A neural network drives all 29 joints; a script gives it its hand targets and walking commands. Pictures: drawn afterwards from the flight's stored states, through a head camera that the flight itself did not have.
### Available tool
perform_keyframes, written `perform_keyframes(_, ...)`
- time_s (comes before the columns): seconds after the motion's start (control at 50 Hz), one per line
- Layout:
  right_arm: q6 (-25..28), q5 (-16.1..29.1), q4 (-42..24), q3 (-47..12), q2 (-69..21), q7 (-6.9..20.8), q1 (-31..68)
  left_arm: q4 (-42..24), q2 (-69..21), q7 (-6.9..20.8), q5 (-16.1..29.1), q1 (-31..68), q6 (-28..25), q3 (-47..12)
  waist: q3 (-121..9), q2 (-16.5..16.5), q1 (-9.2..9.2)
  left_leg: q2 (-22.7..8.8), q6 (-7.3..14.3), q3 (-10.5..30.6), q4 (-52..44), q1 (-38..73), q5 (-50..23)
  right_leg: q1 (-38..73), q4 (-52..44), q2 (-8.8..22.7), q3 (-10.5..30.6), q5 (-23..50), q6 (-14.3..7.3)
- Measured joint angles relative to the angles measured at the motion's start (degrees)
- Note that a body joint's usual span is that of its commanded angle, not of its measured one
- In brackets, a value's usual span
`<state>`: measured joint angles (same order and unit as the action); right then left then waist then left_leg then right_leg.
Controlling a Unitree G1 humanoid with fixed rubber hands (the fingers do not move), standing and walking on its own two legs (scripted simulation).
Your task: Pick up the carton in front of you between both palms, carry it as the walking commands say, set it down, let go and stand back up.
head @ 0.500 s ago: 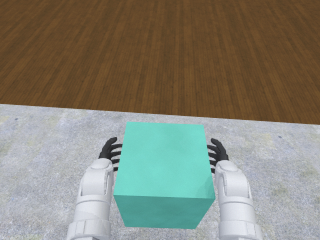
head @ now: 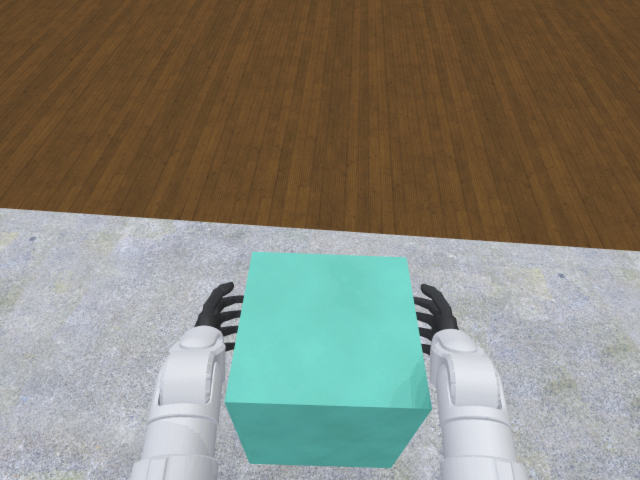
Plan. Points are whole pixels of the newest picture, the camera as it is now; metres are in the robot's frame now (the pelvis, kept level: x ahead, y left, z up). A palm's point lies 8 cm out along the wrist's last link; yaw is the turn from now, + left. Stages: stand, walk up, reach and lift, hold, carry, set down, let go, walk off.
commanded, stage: hold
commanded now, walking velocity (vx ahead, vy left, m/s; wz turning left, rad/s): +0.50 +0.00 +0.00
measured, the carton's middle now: (324, 364) +0.28 +0.00 -0.03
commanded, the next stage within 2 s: carry in 0.02 s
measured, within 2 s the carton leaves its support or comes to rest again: neither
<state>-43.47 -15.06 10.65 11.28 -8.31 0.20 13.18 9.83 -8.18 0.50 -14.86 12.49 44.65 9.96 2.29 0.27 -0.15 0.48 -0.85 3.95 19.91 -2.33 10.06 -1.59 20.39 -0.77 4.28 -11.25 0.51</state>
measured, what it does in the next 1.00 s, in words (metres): walks ahead: left foot, then right foot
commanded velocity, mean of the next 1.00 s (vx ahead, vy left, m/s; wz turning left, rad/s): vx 0.50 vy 0.00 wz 0.00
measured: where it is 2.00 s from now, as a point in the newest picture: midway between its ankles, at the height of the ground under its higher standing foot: (334, 287)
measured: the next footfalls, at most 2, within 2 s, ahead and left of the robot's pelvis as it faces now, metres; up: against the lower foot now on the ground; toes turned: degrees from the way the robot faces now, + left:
left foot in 0.48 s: +0.21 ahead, +0.09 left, +0.00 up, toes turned +9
right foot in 0.86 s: +0.51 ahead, -0.16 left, +0.00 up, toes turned -15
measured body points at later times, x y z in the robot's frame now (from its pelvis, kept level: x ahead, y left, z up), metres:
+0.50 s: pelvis +0.14 -0.01 -0.01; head +0.11 +0.00 +0.43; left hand +0.39 +0.15 +0.08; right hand +0.40 -0.16 +0.09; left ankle +0.18 +0.08 -0.75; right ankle +0.01 -0.13 -0.74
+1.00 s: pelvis +0.42 -0.07 -0.01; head +0.42 -0.08 +0.44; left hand +0.66 +0.08 +0.05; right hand +0.66 -0.23 +0.05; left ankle +0.29 +0.07 -0.65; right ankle +0.47 -0.15 -0.75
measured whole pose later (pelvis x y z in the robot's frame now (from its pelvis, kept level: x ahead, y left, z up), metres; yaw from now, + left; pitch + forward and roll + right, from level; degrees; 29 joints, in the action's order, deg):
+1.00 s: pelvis +0.42 -0.07 -0.01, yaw +0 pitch +4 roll +0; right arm -64.4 -0.2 -28.1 3.3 -7.8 -9.3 -5.1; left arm -27.2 -7.9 -8.8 0.4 -5.9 63.6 1.9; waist -6.4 -1.4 -1.2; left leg -6.4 0.2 -3.4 65.3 -22.0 22.4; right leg -22.3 28.8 3.0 -15.7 -11.0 -4.6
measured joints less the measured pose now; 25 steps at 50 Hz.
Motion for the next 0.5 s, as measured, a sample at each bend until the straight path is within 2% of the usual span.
perform_keyframes(0.06,-0.5,0.4,-0.1,-0.1,0.0,-0.3,0.0,-0.1,0.0,-0.2,0.5,-0.2,0.4,0.1,-3.1,-0.2,-0.27,-0.1,-0.1,-0.5,3.6,-4.3,2.3,-4.6,3.8,-0.2,0.3,-2.3,0.0)
perform_keyframes(0.1,-1.1,1.1,-1.1,-1.0,0.2,-0.9,-0.8,-1.2,0.2,-0.6,1.3,-1.0,0.9,-0.3,-5.4,-0.2,-0.41,-0.2,-0.1,-1.0,5.7,-6.8,6.8,-7.6,6.8,-0.1,0.2,-7.6,-0.2)
perform_keyframes(0.14,-1.9,1.9,-3.4,-1.9,0.2,-1.2,-1.2,-3.7,0.3,-0.9,2.3,-1.7,1.6,-0.5,-7.1,-0.5,-0.77,-0.5,0.1,-1.8,6.1,-8.5,6.5,-10.5,9.3,0.6,-1.0,-10.0,-0.4)
perform_keyframes(0.18,-2.9,2.7,-6.7,-3.0,0.3,-1.8,-1.8,-7.0,0.5,-1.2,3.6,-2.3,2.5,-0.8,-8.2,-1.0,-0.90,-1.2,0.2,-2.2,7.0,-9.9,3.9,-12.1,10.3,1.0,-2.9,-8.9,-0.6)
perform_keyframes(0.24,-5.8,4.1,-13.1,-4.0,0.6,-2.5,-3.8,-11.7,0.5,-2.0,5.4,-3.3,4.8,-2.4,-10.1,-2.1,-0.43,-2.6,0.1,-1.8,11.0,-12.0,8.9,-11.7,8.4,0.3,-4.7,-5.5,-0.7)
perform_keyframes(0.3,-8.9,5.9,-19.2,-3.7,0.9,-3.0,-5.9,-15.9,0.6,-3.0,6.5,-4.0,7.7,-4.8,-11.9,-0.9,0.29,-3.2,0.0,-5.4,20.2,-17.2,15.8,-11.1,6.9,1.1,-6.1,-6.2,-1.4)
perform_keyframes(0.34,-11.2,6.9,-22.3,-4.4,0.9,-3.7,-6.5,-19.7,0.7,-3.7,7.0,-5.3,10.0,-5.7,-12.5,0.3,0.43,-2.8,0.0,-8.0,21.9,-20.1,16.8,-9.9,4.2,2.0,-6.0,-6.2,-1.4)
perform_keyframes(0.4,-14.5,8.7,-27.4,-5.4,1.0,-4.4,-7.6,-26.3,0.8,-4.6,8.2,-7.6,13.6,-6.4,-12.6,1.5,0.05,-1.8,-0.3,-11.1,17.3,-22.3,12.7,-7.6,0.7,3.2,-5.5,-6.0,-0.8)
perform_keyframes(0.46,-17.3,10.2,-32.5,-6.8,1.0,-5.3,-9.5,-32.7,0.9,-5.8,9.5,-10.1,16.8,-7.0,-12.5,1.9,-0.72,-0.9,-0.3,-14.7,7.1,-20.3,5.8,-6.0,2.3,3.7,-4.9,-9.2,0.0)
perform_keyframes(0.5,-18.6,10.9,-34.3,-8.3,1.0,-6.1,-10.7,-36.0,0.9,-6.7,10.8,-12.1,18.6,-6.5,-12.9,2.2,-1.09,-0.7,2.3,-16.4,5.7,-19.0,-1.2,-8.5,11.2,4.4,-5.2,-13.7,0.2)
